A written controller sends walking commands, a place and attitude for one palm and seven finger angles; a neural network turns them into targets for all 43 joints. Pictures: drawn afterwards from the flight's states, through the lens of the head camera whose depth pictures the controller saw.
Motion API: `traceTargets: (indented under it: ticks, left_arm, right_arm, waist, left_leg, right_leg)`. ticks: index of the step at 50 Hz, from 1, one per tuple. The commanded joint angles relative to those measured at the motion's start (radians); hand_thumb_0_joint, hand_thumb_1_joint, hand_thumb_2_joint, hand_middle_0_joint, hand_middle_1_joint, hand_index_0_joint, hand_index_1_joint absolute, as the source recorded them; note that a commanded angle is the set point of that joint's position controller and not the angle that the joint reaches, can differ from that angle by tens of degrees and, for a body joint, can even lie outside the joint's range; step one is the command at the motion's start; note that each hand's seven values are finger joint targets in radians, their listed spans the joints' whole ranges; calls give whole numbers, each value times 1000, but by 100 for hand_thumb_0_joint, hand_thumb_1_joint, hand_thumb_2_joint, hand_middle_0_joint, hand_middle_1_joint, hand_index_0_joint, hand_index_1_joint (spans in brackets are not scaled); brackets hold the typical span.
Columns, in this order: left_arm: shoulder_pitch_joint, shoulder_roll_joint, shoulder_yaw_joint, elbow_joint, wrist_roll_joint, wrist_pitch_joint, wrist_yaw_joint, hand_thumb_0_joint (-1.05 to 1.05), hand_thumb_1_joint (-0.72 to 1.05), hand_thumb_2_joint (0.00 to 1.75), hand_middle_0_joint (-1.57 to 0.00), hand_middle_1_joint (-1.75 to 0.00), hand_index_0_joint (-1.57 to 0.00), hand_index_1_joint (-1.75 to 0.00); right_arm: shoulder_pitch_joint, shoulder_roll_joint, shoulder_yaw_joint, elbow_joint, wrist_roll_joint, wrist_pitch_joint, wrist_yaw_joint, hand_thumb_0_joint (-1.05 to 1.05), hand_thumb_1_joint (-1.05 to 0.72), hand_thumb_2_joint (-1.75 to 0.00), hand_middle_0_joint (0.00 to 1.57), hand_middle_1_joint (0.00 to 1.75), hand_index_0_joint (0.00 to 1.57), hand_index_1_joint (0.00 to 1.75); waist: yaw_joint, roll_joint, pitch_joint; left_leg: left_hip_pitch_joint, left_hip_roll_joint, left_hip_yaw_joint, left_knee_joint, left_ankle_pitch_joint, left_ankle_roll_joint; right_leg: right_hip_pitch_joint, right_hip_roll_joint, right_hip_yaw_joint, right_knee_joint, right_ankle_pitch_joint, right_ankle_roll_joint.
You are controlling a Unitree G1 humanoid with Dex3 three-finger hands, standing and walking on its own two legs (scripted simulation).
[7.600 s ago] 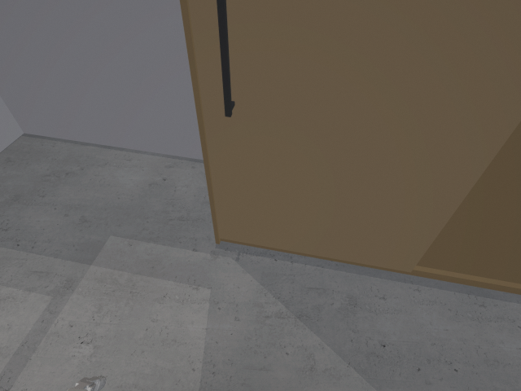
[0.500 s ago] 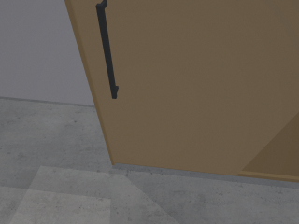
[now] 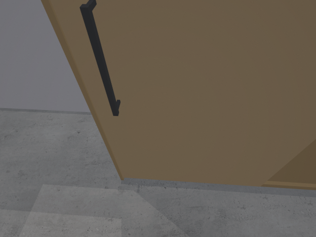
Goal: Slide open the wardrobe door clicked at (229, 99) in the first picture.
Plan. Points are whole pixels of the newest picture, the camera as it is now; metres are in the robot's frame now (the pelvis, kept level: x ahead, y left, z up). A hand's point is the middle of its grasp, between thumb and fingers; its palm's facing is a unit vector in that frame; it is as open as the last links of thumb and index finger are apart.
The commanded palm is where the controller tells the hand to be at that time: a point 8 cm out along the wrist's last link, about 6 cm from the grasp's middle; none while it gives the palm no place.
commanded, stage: come to a stop and stand still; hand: left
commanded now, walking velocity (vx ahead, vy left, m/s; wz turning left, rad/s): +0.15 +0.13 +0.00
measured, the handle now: (106, 69) +0.50 +0.17 +0.15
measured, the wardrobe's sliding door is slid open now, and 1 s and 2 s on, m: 0.00 0.00 0.00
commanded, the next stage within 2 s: look again from close up in 1.68 s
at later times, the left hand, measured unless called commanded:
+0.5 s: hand out of the picture +0.06 +0.20 -0.18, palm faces +0.07 -0.98 -0.19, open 7.4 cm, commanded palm none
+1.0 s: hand out of the picture -0.05 +0.13 -0.15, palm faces +0.13 -0.98 -0.15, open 7.4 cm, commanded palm none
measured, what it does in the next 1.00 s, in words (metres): steps on the spot: left foot, then right foot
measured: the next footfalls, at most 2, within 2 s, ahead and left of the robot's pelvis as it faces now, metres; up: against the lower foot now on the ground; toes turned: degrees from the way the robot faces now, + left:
left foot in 0.28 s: +0.16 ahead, +0.15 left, +0.00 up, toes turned +8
right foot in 0.64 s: +0.01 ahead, -0.11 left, +0.00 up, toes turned -4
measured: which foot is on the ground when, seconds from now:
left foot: down 0.00-0.00, up 0.02-0.26, down 0.28-0.64, up 0.66-1.00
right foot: down 0.00-0.30, up 0.32-0.62, down 0.64-1.00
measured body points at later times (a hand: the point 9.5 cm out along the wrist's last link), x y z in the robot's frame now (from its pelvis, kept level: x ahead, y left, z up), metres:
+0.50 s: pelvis +0.04 +0.03 +0.00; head +0.08 +0.04 +0.45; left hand +0.06 +0.25 -0.16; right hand +0.14 -0.20 -0.14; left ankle +0.12 +0.14 -0.73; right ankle -0.04 -0.08 -0.65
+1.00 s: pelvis +0.02 -0.01 +0.02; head +0.04 -0.02 +0.47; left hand -0.05 +0.18 -0.13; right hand +0.03 -0.26 -0.14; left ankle +0.01 +0.12 -0.68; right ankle -0.03 -0.10 -0.73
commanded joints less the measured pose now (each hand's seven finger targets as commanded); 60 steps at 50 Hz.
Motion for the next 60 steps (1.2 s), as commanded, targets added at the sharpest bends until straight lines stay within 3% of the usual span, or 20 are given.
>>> traceTargets:
  ticks: [1, 3, 6, 10, 13, 15, 18, 23, 29, 31, 32, 33, 37, 45, 52, 53, 54, 56, 58, 60]
  left_arm:
    - [324, 175, 39, 49, -13, -22, 17, 0, 90, 90, -20, -30, -20, -30]
    - [201, 86, 14, 32, -10, -21, 25, 0, 90, 90, -20, -30, -20, -30]
    - [103, 73, 0, 4, 2, -11, 35, 0, 90, 90, -20, -30, -20, -30]
    - [98, 115, 10, -11, 0, 14, 41, 0, 90, 90, -20, -30, -20, -30]
    - [86, 113, 15, -28, -4, 34, 41, 0, 90, 90, -20, -30, -20, -30]
    - [130, 56, 3, -46, -16, 46, 46, 0, 90, 90, -20, -30, -20, -30]
    - [89, 53, 14, -42, -14, 64, 52, 0, 90, 90, -20, -30, -20, -30]
    - [77, 48, 20, -64, -7, 84, 27, 0, 90, 90, -20, -30, -20, -30]
    - [95, 26, 9, -80, -5, 73, 13, 0, 90, 90, -20, -30, -20, -30]
    - [196, 58, 10, -35, 5, 54, 16, 0, 90, 90, -20, -30, -20, -30]
    - [185, 133, 13, -47, 16, 45, 20, 0, 90, 90, -20, -30, -20, -30]
    - [92, 173, 7, -90, 9, 48, 23, 0, 90, 90, -20, -30, -20, -30]
    - [-1, 116, -4, -99, -6, 3, 21, 0, 90, 90, -20, -30, -20, -30]
    - [213, 136, 7, -3, -5, -11, 22, 0, 90, 90, -20, -30, -20, -30]
    - [146, 132, 5, 36, -1, 13, 28, 0, 90, 90, -20, -30, -20, -30]
    - [231, 127, -19, 37, -1, -14, 70, 0, 90, 90, -20, -30, -20, -30]
    - [148, 200, -10, -8, -1, -27, 60, 0, 90, 90, -20, -30, -20, -30]
    - [117, 169, -8, -3, -16, -28, 51, 0, 90, 90, -20, -30, -20, -30]
    - [173, 67, -27, 11, -11, -11, 56, 0, 90, 90, -20, -30, -20, -30]
    - [150, 61, -40, 17, -7, 3, 56, 0, 90, 90, -20, -30, -20, -30]
  right_arm:
    - [-43, -104, -33, -85, 0, -12, 5, 0, -90, -90, 20, 30, 20, 30]
    - [-103, -71, -29, -74, 0, 7, 9, 0, -90, -90, 20, 30, 20, 30]
    - [-80, -8, -16, -50, 8, 32, 15, 0, -90, -90, 20, 30, 20, 30]
    - [-102, -18, -29, -62, 15, 48, 10, 0, -90, -90, 20, 30, 20, 30]
    - [-85, -99, -52, -67, 4, 50, 2, 0, -90, -90, 20, 30, 20, 30]
    - [-32, -221, -72, -89, 7, 39, -7, 0, -90, -90, 20, 30, 20, 30]
    - [-151, -211, -64, -119, 3, 37, -25, 0, -90, -90, 20, 30, 20, 30]
    - [-231, -204, -77, -162, -5, 39, -25, 0, -90, -90, 20, 30, 20, 30]
    - [-239, -221, -97, -165, -19, 58, -2, 0, -90, -90, 20, 30, 20, 30]
    - [-238, -162, -89, -164, -7, 71, 10, 0, -90, -90, 20, 30, 20, 30]
    - [-258, -85, -75, -185, 7, 81, 15, 0, -90, -90, 20, 30, 20, 30]
    - [-311, -103, -69, -219, -1, 85, 25, 0, -90, -90, 20, 30, 20, 30]
    - [-227, -126, -67, -146, -13, 70, 37, 0, -90, -90, 20, 30, 20, 30]
    - [-248, -139, -49, -150, -2, 56, 28, 0, -90, -90, 20, 30, 20, 30]
    - [-206, -102, -28, -114, 15, 47, 14, 0, -90, -90, 20, 30, 20, 30]
    - [-280, -141, -19, -187, 2, 32, 12, 0, -90, -90, 20, 30, 20, 30]
    - [-194, -117, -25, -190, 15, 33, 17, 0, -90, -90, 20, 30, 20, 30]
    - [-112, -163, -26, -161, 8, 22, 9, 0, -90, -90, 20, 30, 20, 30]
    - [-126, -209, -28, -172, 4, 21, -3, 0, -90, -90, 20, 30, 20, 30]
    - [-154, -197, -21, -178, 5, 15, -8, 0, -90, -90, 20, 30, 20, 30]
  waist:
    - [124, -198, -74]
    - [79, -195, 86]
    - [25, -132, 83]
    - [20, -150, 33]
    - [-7, -86, -9]
    - [-20, 207, -133]
    - [-3, 218, -94]
    - [10, 138, -152]
    - [15, 172, -123]
    - [57, -17, -92]
    - [61, -288, -32]
    - [64, -339, 65]
    - [6, -182, 144]
    - [84, -129, 9]
    - [41, -173, -15]
    - [45, 30, 32]
    - [-23, -3, -64]
    - [-36, 82, -161]
    - [11, -3, -132]
    - [13, 103, -57]
  left_leg:
    - [-505, 30, -21, 491, -179, 8]
    - [-472, 87, -52, 516, -85, -6]
    - [-312, 70, 0, 311, -35, -27]
    - [-182, 13, 64, 102, 171, -39]
    - [11, 81, 30, -42, 554, -18]
    - [118, 393, -257, -105, 1236, 171]
    - [-70, 392, -219, -169, 969, 219]
    - [-44, 322, -139, -178, 666, 178]
    - [-165, 283, -186, -271, 65, 123]
    - [-317, 148, -81, -144, -112, 28]
    - [-412, 45, 6, 64, -114, -37]
    - [-416, 41, -27, 181, -95, -37]
    - [-383, 49, -53, 342, 121, -36]
    - [-464, 41, -21, 324, 45, -78]
    - [-123, 10, 14, -24, 123, -50]
    - [-109, -6, -19, 101, 90, -37]
    - [-120, 5, -16, 63, 73, -1]
    - [-6, 68, -53, -34, 356, 31]
    - [-5, 170, -140, 3, 651, 69]
    - [-35, 143, -153, -29, 713, 65]
  right_leg:
    - [477, -448, 524, -307, 264, -203]
    - [243, -375, 376, -324, 366, -164]
    - [126, -267, 139, -249, 700, -125]
    - [113, -193, 70, -135, 698, -83]
    - [15, -152, 59, -5, 471, -21]
    - [-54, 0, 19, 280, -285, 61]
    - [-82, 11, 178, 602, -346, 46]
    - [-137, 20, 161, 613, -211, 69]
    - [80, 15, 68, 85, -230, 47]
    - [245, -9, 86, -234, -102, 39]
    - [158, -216, 373, -403, -355, -19]
    - [-21, -316, 497, -513, -511, -72]
    - [-14, -217, 349, -469, -159, -16]
    - [379, -285, 302, -299, 483, -109]
    - [185, -222, 233, -208, 475, -82]
    - [132, -185, 358, -183, 908, -47]
    - [191, -195, 263, -130, 801, -53]
    - [198, -114, 174, 8, 654, -26]
    - [115, -50, 127, -55, 227, 1]
    - [90, -42, 120, -52, 138, 10]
